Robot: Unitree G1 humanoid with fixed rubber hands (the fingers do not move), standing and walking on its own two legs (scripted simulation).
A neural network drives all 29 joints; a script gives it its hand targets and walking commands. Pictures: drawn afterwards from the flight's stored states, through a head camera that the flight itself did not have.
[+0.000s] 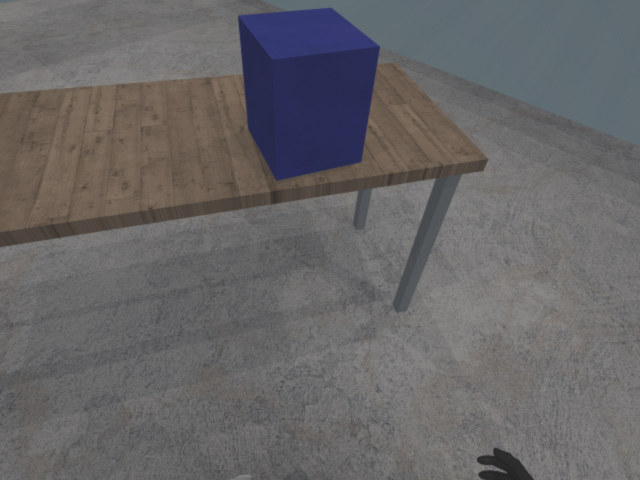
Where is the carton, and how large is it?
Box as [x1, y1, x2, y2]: [238, 8, 379, 180]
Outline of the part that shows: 331,8 238,15 248,128 276,180 359,162 361,160 379,46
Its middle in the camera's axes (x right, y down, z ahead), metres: -0.03 -0.30 +0.82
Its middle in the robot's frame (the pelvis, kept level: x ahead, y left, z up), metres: +0.83 +0.04 +0.08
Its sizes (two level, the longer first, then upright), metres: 0.210 0.200 0.250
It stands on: a table, 0.69 m high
